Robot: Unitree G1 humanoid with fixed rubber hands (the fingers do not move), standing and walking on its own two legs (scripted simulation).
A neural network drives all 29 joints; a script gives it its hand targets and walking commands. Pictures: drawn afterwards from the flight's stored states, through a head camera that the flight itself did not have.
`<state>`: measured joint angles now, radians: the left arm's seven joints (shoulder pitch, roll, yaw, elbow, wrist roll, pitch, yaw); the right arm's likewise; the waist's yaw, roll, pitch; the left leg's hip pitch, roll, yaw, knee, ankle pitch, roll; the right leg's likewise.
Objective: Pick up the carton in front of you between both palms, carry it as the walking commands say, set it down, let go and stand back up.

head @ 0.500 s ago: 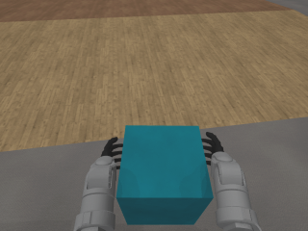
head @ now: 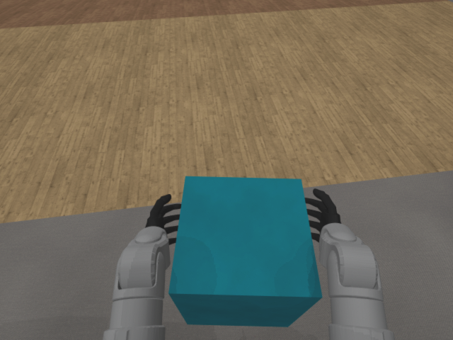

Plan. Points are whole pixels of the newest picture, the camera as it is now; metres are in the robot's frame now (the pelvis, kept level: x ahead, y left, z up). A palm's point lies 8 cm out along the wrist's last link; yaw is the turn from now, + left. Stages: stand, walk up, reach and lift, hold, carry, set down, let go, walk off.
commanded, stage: carry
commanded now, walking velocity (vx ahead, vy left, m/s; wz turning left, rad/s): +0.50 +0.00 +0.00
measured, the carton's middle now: (240, 256) +0.28 +0.00 -0.01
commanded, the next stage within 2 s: none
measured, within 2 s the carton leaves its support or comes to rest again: neither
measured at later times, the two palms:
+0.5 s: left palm (193, 145) +0.52 +0.10 +0.08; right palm (321, 143) +0.52 -0.20 +0.09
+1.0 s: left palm (198, 93) +0.85 +0.12 +0.05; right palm (289, 91) +0.83 -0.18 +0.06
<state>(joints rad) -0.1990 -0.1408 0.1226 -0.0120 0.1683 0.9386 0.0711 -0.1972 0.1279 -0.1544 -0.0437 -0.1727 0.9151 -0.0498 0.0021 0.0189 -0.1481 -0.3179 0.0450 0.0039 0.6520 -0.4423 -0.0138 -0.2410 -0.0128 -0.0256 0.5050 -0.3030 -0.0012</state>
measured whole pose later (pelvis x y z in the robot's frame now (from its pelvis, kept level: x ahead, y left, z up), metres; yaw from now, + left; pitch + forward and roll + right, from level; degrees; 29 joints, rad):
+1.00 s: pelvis +0.58 -0.01 -0.01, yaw -4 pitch +4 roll +1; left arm -0.13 -0.13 0.12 -0.31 0.13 1.21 0.09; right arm -0.17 0.14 -0.09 -0.27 -0.13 1.16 -0.09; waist -0.02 -0.02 -0.04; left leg -0.41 0.03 0.28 0.52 -0.18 0.09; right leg -0.28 -0.07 -0.07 1.11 -0.43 -0.01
